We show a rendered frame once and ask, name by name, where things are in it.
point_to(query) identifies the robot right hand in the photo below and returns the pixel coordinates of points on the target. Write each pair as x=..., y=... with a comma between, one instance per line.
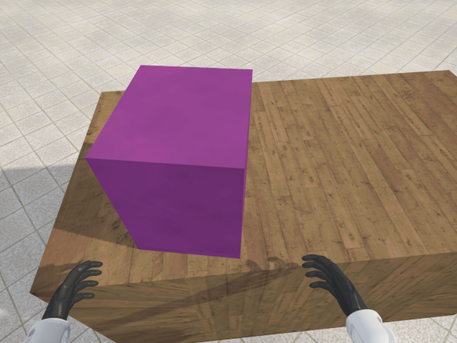
x=337, y=283

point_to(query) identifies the robot left hand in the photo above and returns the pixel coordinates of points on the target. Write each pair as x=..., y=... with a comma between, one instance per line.
x=65, y=296

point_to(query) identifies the right robot forearm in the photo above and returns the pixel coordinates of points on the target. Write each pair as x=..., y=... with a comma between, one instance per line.
x=365, y=326

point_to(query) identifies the carton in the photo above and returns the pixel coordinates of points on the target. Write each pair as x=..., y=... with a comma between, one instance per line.
x=172, y=158

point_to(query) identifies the pedestal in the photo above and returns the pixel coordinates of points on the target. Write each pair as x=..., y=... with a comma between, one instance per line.
x=359, y=169

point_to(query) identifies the left robot forearm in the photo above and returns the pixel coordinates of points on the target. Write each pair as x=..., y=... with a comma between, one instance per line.
x=51, y=330

